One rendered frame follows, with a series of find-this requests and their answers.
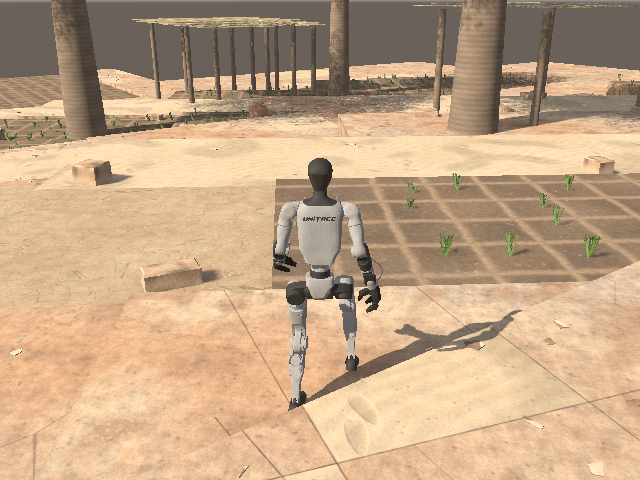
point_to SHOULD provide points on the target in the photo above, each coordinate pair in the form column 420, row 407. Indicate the robot right upper arm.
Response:
column 351, row 211

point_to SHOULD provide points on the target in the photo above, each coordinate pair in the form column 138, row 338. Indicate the robot head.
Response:
column 320, row 174

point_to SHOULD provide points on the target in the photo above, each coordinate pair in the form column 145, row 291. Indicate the robot right thigh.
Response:
column 343, row 290

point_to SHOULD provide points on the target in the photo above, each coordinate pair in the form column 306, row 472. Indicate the robot right forearm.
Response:
column 367, row 270

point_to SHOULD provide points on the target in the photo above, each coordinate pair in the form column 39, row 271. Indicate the robot left upper arm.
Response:
column 288, row 212

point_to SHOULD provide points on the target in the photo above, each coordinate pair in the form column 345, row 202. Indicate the robot left hand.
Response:
column 288, row 261

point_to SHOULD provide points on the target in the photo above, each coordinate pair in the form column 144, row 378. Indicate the robot left forearm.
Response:
column 278, row 259

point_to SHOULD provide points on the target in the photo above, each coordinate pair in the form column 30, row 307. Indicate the robot right hand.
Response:
column 374, row 298

